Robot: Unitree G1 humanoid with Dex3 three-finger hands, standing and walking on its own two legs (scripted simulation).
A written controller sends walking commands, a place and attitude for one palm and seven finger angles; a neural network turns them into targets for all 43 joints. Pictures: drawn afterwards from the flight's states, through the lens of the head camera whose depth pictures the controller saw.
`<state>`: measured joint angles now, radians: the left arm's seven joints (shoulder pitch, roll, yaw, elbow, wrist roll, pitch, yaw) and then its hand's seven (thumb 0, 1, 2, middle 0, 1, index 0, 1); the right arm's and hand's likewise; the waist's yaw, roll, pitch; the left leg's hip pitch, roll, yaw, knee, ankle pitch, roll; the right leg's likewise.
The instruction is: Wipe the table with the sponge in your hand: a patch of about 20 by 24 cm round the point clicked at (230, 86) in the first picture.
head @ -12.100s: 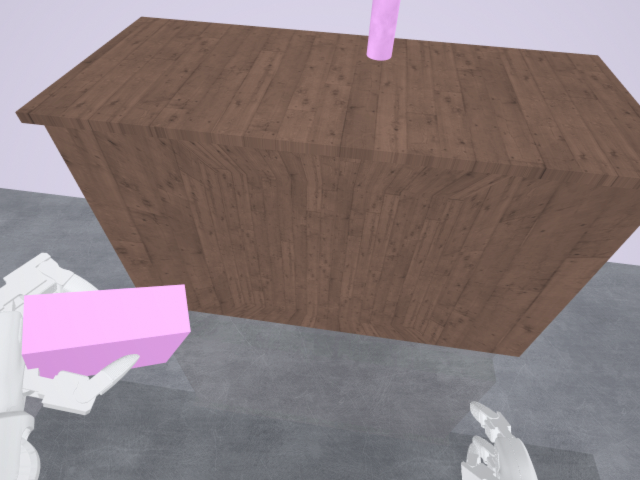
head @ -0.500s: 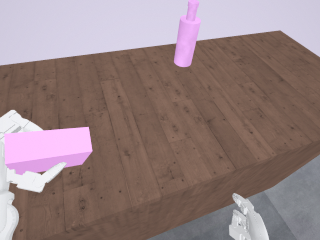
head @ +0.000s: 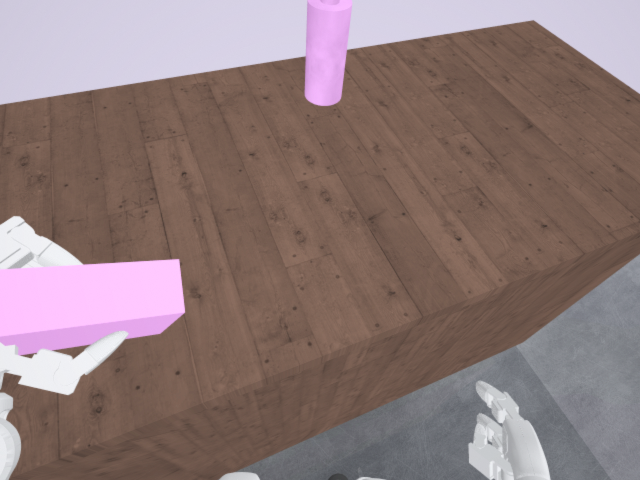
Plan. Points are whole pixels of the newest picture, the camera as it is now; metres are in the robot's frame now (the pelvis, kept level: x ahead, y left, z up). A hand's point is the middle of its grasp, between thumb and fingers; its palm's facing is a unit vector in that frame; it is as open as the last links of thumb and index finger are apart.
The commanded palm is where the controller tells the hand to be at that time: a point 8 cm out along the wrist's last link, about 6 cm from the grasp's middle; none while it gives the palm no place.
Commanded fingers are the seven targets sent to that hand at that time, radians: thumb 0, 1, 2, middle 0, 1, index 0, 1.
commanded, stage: shuffle to correct the standing spot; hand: left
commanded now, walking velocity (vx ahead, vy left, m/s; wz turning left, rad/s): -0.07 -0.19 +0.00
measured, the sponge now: (121, 306) +0.24 +0.21 +0.14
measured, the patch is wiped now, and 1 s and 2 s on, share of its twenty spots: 0.00 0.00 0.00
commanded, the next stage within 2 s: none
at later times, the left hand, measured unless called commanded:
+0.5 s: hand (72, 306) +0.23 +0.24 +0.16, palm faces +0.35 -0.85 -0.39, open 9.3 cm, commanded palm +0.16 +0.28 +0.18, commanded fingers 0.00 0.10 1.30 -1.20 -1.60 -1.20 -1.60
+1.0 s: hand (67, 309) +0.22 +0.24 +0.16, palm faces +0.37 -0.83 -0.41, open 9.3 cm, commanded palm +0.16 +0.27 +0.18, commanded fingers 0.00 0.10 1.30 -1.20 -1.60 -1.20 -1.60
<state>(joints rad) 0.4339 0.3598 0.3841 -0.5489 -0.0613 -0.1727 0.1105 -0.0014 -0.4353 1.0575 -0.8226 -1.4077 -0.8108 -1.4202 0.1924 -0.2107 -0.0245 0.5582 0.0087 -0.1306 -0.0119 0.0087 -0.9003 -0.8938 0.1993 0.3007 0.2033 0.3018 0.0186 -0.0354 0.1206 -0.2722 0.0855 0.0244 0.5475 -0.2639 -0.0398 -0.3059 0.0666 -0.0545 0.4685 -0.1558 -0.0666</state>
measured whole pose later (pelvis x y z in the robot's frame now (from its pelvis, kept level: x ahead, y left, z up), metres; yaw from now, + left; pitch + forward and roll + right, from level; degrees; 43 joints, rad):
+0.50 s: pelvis +0.01 -0.01 +0.00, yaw +0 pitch +0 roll -1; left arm 0.48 0.39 0.38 -0.58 -0.08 -0.16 0.12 0.00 -0.43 1.06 -0.82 -1.41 -0.81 -1.42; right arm 0.18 -0.19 -0.01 0.56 0.01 -0.11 -0.02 0.01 -0.90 -0.89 0.20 0.30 0.20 0.30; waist 0.01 -0.04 0.10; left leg -0.28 0.09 0.02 0.54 -0.26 -0.05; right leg -0.31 0.07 -0.06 0.46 -0.16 -0.07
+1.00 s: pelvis +0.01 -0.01 +0.00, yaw +1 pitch +0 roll -1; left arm 0.50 0.39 0.39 -0.60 -0.07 -0.15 0.13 0.00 -0.43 1.06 -0.82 -1.41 -0.81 -1.42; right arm 0.18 -0.19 -0.01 0.55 0.02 -0.10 -0.02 0.01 -0.90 -0.89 0.20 0.30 0.20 0.30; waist 0.01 -0.03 0.11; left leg -0.29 0.09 0.01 0.55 -0.27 -0.05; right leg -0.31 0.07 -0.07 0.47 -0.16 -0.08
